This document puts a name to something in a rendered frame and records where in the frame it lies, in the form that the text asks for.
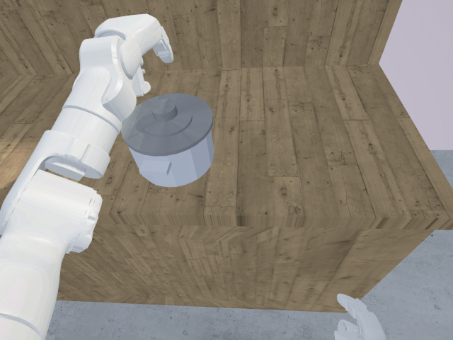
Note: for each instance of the robot left hand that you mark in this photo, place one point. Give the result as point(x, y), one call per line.
point(148, 33)

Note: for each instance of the robot right hand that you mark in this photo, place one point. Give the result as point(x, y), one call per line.
point(368, 325)

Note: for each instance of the table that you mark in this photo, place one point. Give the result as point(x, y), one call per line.
point(320, 182)

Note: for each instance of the left robot upper arm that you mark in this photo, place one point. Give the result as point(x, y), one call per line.
point(53, 216)

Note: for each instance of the left robot forearm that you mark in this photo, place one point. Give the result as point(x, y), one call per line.
point(81, 138)

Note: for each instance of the knob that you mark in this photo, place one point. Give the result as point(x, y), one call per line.
point(164, 110)

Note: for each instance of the lid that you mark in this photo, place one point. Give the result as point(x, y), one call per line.
point(147, 136)

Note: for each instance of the pot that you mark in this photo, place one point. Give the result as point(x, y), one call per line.
point(177, 169)

